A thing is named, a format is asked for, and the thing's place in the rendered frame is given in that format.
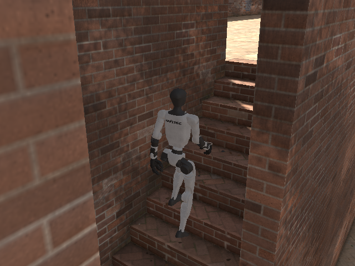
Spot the robot right hand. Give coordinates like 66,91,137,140
200,144,212,155

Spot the robot left upper arm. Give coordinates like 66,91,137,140
152,110,168,140

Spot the robot right forearm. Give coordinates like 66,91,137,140
197,136,210,150

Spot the right robot thigh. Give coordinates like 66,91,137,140
180,159,196,203

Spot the robot left forearm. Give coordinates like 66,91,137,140
150,137,159,159

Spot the robot right shin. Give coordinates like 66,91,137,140
179,194,193,232

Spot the robot left hand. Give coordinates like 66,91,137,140
150,158,164,175

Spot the robot right upper arm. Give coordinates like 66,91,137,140
186,114,200,144

